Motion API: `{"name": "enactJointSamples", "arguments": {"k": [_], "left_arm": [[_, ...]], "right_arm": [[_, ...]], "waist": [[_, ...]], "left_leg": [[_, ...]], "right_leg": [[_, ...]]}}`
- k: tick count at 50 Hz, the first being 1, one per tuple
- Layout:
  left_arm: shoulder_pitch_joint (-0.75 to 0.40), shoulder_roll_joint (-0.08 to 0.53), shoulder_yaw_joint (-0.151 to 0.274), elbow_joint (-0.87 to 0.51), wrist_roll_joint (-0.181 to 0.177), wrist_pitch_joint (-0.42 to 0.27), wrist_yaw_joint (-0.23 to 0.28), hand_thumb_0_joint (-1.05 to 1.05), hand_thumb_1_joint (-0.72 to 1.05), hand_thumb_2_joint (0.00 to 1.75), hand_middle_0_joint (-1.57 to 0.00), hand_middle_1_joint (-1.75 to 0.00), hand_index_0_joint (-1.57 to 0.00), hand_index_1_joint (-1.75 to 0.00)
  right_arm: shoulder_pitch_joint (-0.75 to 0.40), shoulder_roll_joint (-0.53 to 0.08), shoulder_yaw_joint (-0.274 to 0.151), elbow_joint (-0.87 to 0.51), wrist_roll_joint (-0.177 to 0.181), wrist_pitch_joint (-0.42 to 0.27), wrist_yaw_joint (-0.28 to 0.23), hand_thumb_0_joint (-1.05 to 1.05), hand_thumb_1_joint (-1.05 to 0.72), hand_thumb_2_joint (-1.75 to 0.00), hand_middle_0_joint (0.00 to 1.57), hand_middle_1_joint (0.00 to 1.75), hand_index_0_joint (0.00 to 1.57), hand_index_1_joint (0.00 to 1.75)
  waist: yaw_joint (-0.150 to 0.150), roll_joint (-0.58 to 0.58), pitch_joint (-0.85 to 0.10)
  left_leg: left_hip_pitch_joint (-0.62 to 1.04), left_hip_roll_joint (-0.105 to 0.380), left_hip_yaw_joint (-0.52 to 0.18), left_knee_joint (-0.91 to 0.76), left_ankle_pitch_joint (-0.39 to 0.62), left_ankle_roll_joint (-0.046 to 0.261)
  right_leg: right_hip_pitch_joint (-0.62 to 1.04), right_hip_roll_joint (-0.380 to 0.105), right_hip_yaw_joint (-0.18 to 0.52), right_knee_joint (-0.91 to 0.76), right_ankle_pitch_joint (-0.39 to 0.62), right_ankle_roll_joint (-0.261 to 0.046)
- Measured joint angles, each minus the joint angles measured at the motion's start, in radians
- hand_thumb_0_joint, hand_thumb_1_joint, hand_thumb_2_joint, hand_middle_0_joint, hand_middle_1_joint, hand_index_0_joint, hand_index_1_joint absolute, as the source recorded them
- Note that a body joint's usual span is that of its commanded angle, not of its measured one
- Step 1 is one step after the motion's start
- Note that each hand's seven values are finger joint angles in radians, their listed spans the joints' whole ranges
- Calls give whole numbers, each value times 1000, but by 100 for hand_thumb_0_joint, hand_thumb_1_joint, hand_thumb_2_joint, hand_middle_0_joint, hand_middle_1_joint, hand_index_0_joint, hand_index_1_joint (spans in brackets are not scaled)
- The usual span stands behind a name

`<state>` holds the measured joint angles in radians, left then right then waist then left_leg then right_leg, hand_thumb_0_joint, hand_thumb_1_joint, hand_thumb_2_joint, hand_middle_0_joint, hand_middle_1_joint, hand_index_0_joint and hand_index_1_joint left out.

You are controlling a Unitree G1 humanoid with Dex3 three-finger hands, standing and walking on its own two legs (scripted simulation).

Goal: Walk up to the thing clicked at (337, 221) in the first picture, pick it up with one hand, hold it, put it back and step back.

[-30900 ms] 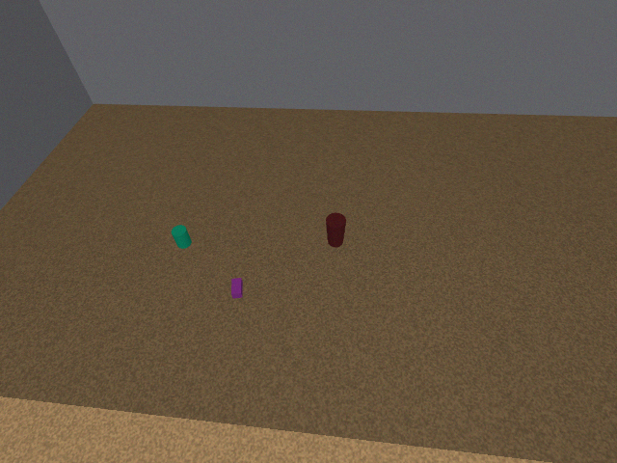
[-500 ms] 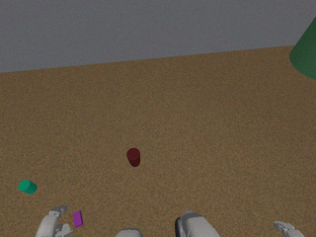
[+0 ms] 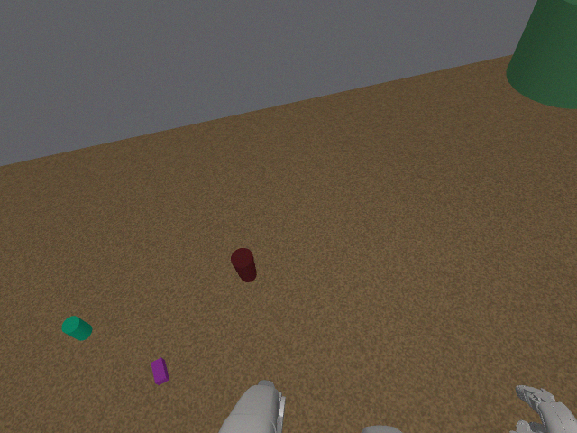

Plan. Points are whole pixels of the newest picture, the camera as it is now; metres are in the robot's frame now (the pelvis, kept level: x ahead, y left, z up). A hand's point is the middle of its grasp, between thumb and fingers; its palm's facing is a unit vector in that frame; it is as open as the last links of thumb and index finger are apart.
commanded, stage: step back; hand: left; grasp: from the side
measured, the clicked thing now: (245, 266) +0.71 +0.27 -0.69
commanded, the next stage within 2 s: stand in 1.80 s
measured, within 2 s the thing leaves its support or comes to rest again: neither
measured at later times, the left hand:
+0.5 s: hand out of the picture -0.06 +0.23 -0.14, palm faces +0.09 -0.93 -0.35, open 7.4 cm
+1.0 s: hand out of the picture -0.26 +0.23 -0.12, palm faces +0.14 -0.86 -0.48, open 7.4 cm
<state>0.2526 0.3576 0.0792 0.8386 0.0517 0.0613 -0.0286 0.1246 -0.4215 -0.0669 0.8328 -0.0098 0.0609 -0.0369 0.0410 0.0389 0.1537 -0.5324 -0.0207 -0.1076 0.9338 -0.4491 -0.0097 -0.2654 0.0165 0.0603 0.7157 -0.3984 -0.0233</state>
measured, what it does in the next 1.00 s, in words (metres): walks backwards: left foot, then right foot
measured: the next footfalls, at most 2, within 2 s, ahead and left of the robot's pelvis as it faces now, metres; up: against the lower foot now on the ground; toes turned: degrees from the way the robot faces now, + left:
left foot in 0.28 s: -0.08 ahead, +0.09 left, +0.00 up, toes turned +5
right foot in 0.62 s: -0.19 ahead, -0.21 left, +0.00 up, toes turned +6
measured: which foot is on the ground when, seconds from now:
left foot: up 0.00-0.26, down 0.28-0.66, up 0.68-0.96, down 0.98-1.00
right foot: down 0.00-0.32, up 0.34-0.60, down 0.62-1.00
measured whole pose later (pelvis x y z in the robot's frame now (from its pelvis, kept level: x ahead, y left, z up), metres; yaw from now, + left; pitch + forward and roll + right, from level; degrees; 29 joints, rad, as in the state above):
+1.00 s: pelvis -0.28 -0.07 +0.00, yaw +9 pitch -2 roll +2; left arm 0.23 0.42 0.09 0.91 0.05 -0.01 0.01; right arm 0.27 -0.40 -0.06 0.99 -0.04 0.04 0.03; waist 0.03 0.02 0.10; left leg -0.24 -0.03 -0.05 0.62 -0.36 -0.01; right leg -0.33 -0.09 -0.01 0.70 -0.34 0.01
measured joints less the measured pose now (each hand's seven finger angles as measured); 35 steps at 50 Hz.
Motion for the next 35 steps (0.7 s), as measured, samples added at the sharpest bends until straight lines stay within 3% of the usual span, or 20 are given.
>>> {"name": "enactJointSamples", "arguments": {"k": [1, 3, 6, 11, 14, 16, 17, 19, 20, 24, 27, 31, 33, 35], "left_arm": [[8, -5, -3, -3, 1, 1, 2, 0, 90, 90, -20, -30, -20, -30], [8, -14, -4, -6, 1, 4, 8, 0, 90, 90, -20, -30, -20, -30], [-20, -11, 1, -32, 3, -2, 20, 1, 90, 90, -21, -30, -20, -30], [-97, 6, 5, -106, -1, -17, 48, 0, 90, 90, -21, -30, -20, -30], [-141, 19, -1, -133, -14, -10, 49, 0, 90, 90, -20, -30, -20, -30], [-165, 33, -3, -128, -22, 2, 47, 0, 90, 90, -20, -30, -20, -30], [-165, 29, -5, -119, -26, 8, 47, 0, 90, 90, -20, -30, -20, -30], [-156, 12, -12, -96, -27, 20, 45, 0, 90, 90, -20, -30, -20, -30], [-150, 6, -14, -85, -28, 24, 41, 0, 90, 90, -20, -30, -20, -30], [-114, 13, -9, -65, -35, 18, 32, 0, 90, 90, -20, -30, -20, -30], [-96, 28, -5, -48, -34, 4, 35, 0, 90, 90, -20, -30, -20, -30], [-66, 39, -8, -6, -34, -34, 43, 0, 90, 90, -20, -30, -20, -30], [-72, 4, -12, 41, -24, -46, 46, 0, 90, 90, -20, -30, -20, -30], [-38, -4, -23, 54, -11, -49, 38, 0, 90, 90, -20, -30, -20, -30]], "right_arm": [[14, 0, 3, 11, 4, 1, 1, 1, -90, -90, 20, 30, 20, 30], [46, -5, 8, 18, 11, -7, 0, 1, -90, -90, 20, 30, 20, 30], [88, -5, 16, 24, 13, -22, -6, 1, -90, -90, 20, 30, 20, 30], [115, 21, 26, 38, 1, -25, -7, 1, -90, -90, 20, 30, 20, 30], [114, 40, 29, 37, -6, -35, 2, 1, -90, -90, 20, 30, 20, 30], [95, 70, 30, 44, -14, -36, 7, 1, -90, -90, 20, 30, 20, 30], [93, 73, 34, 39, -17, -34, 14, 1, -90, -90, 20, 30, 20, 30], [88, 64, 39, 30, -23, -35, 22, 1, -90, -90, 21, 30, 20, 30], [85, 61, 39, 26, -26, -36, 20, 1, -90, -89, 21, 30, 21, 30], [59, 56, 40, 7, -29, -35, 13, 1, -90, -89, 21, 30, 21, 30], [21, 44, 34, -19, -28, -34, 14, 1, -90, -89, 21, 30, 21, 30], [-41, 15, 29, -49, -24, -25, 26, 1, -90, -90, 21, 30, 21, 30], [-63, -14, 17, -36, -15, -10, 27, 0, -90, -90, 21, 30, 20, 30], [-41, -7, 9, -15, -12, 11, 23, 0, -90, -90, 20, 30, 20, 30]], "waist": [[8, -13, -12], [-3, -14, -31], [-19, -11, -30], [-38, -16, 17], [-49, -40, 42], [-36, -109, 68], [-32, -117, 64], [-50, -86, 48], [-57, -72, 39], [-41, -67, -4], [-26, -65, -3], [-7, -45, 10], [-29, 50, 38], [-18, 52, 0]], "left_leg": [[-6, -36, -6, 79, -10, 1], [-9, -84, -27, 196, 8, 4], [40, -96, -25, 223, 6, -4], [177, -45, 33, -14, -50, -9], [267, -20, 79, -249, 53, 11], [279, -54, 110, -278, 93, 27], [270, -51, 117, -270, 97, 31], [246, -17, 95, -252, 106, 37], [239, -1, 83, -258, 119, 38], [203, 40, 84, -307, 184, 25], [161, 63, 89, -308, 220, 19], [86, 97, 108, -238, 232, -5], [61, 133, 38, -183, 213, 18], [28, 67, -19, -88, 55, 20]], "right_leg": [[-6, -14, 13, -20, 20, -2], [-14, -29, 6, -71, 64, 2], [-45, -30, -19, -103, 108, -6], [-105, -23, -86, -76, 141, -21], [-154, -34, -122, -16, 141, -20], [-176, -66, -91, 23, 145, -15], [-189, -51, -69, 54, 76, -11], [-219, 17, -29, 216, -92, 1], [-227, 46, -7, 305, -126, 4], [-213, 92, 71, 499, -121, 13], [-127, 57, 63, 386, -121, 37], [31, -7, 4, -10, -42, 42], [58, 47, -49, -42, -11, 30], [26, 36, -48, -15, -5, 17]]}}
